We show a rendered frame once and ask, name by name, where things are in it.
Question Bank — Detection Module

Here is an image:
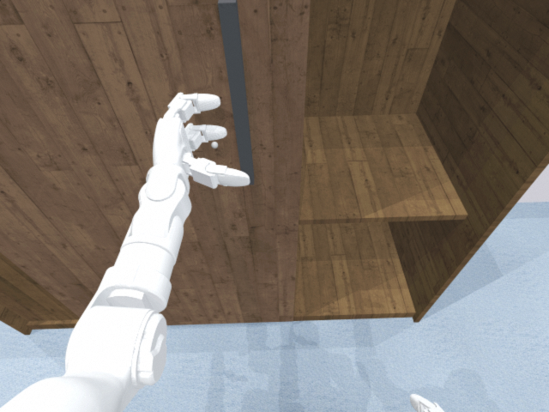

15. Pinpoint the right robot hand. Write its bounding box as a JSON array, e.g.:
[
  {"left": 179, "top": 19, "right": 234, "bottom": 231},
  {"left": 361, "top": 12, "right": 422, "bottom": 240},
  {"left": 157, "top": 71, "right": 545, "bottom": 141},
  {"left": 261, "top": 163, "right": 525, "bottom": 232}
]
[{"left": 410, "top": 394, "right": 444, "bottom": 412}]

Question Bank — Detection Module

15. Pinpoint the left robot hand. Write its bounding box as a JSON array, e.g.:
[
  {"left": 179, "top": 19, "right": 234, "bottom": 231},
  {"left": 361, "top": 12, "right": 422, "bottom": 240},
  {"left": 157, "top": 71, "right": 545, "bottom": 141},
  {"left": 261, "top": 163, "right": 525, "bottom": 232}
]
[{"left": 153, "top": 93, "right": 250, "bottom": 189}]

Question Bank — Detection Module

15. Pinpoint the handle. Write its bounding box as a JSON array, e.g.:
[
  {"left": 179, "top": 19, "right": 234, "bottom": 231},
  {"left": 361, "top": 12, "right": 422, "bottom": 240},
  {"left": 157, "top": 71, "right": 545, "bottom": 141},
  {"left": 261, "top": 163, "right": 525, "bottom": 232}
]
[{"left": 218, "top": 0, "right": 254, "bottom": 185}]

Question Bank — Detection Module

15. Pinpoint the wardrobe door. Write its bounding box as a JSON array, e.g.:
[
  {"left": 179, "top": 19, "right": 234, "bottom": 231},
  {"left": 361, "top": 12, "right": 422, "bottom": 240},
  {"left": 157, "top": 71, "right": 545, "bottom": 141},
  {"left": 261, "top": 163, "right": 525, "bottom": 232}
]
[
  {"left": 0, "top": 252, "right": 80, "bottom": 321},
  {"left": 0, "top": 0, "right": 311, "bottom": 325}
]

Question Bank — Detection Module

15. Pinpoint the left robot upper arm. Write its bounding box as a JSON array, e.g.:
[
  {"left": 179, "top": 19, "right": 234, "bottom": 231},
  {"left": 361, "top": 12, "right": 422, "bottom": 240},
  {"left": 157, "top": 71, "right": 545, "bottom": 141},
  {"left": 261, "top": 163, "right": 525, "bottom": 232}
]
[{"left": 0, "top": 306, "right": 167, "bottom": 412}]

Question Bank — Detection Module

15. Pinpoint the robot left forearm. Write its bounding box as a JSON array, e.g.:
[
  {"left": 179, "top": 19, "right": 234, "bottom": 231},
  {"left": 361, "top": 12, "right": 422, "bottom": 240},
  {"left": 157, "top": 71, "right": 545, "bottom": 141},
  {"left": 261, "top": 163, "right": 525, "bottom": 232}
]
[{"left": 65, "top": 164, "right": 191, "bottom": 372}]

